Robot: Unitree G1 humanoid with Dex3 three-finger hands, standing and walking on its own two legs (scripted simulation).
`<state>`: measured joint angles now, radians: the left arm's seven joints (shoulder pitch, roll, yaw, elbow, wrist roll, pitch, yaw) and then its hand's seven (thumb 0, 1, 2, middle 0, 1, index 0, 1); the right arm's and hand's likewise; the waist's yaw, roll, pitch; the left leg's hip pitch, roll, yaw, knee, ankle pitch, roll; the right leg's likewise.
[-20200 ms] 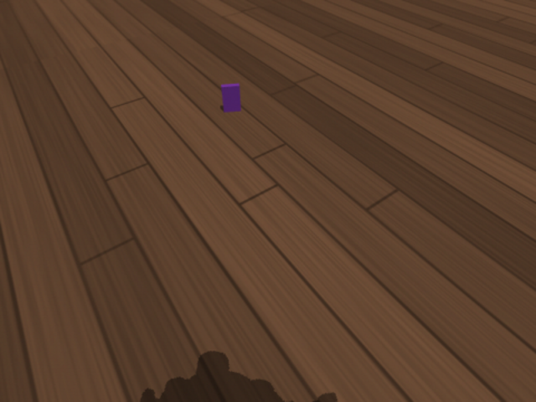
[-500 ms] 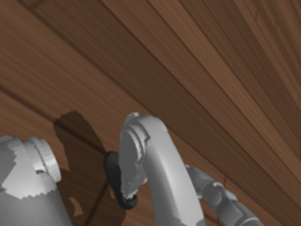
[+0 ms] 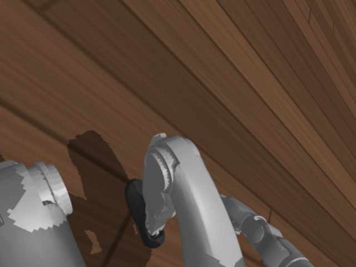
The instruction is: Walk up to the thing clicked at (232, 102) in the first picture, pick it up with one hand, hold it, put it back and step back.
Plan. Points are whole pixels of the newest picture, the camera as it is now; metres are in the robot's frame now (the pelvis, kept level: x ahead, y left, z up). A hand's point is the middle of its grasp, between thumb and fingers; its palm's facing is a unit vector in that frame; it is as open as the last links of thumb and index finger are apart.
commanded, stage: close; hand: left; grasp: from the side
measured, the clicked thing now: out of the picture +0.47 +0.34 -0.20
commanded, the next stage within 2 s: settle in 0.02 s
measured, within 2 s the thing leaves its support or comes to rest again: leaves its support in 0.40 s
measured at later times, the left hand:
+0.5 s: hand out of the picture +0.45 +0.37 -0.14, palm faces +0.50 -0.87 +0.02, open 8.1 cm
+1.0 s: hand out of the picture +0.42 +0.38 -0.03, palm faces +0.48 -0.88 -0.03, open 8.1 cm
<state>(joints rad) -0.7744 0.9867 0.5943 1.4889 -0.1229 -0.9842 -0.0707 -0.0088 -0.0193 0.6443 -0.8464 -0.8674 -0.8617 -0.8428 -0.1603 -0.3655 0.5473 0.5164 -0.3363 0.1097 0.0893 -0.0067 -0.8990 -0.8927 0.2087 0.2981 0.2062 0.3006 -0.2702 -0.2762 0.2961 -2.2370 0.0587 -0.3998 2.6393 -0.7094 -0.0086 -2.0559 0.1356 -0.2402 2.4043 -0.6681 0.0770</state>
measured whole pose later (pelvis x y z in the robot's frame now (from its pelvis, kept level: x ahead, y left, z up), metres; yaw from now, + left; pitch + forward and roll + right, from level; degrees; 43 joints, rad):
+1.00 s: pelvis +0.01 -0.01 +0.03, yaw +5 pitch +24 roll -13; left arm -0.68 0.71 0.55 1.01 -0.13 -0.61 -0.16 0.00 -0.24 0.96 -0.91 -1.19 -0.93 -1.17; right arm 0.04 -0.32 0.25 0.58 -0.17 0.10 0.09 0.00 -0.90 -0.89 0.21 0.30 0.21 0.30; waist -0.17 -0.09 0.06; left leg -2.28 0.05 -0.27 2.50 -0.67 -0.02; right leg -2.12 0.07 -0.16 2.36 -0.69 0.04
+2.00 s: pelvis +0.02 -0.02 +0.08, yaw +10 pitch +31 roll -7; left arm -0.71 0.54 0.53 0.92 -0.11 -0.50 -0.17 0.00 -0.36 1.08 -0.96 -1.19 -0.97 -1.17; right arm 0.11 -0.28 0.08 0.66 -0.09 0.06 0.04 0.00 -0.90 -0.90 0.21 0.30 0.20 0.30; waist -0.13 -0.02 -0.07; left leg -2.19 0.05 -0.16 2.29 -0.66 -0.03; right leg -2.08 0.03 -0.09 2.24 -0.71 0.02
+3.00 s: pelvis +0.04 -0.02 +0.23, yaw +15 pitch +29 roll -5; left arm -0.33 0.33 0.36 0.39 -0.18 -0.27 -0.09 0.01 -0.34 1.06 -0.95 -1.19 -0.97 -1.17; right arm 0.15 -0.24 0.00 0.61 0.02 0.02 -0.04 0.00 -0.93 -0.90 0.21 0.30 0.20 0.30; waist -0.05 0.03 -0.18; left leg -1.69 0.06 -0.09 1.79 -0.63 -0.02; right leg -1.60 0.01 -0.06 1.75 -0.67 0.01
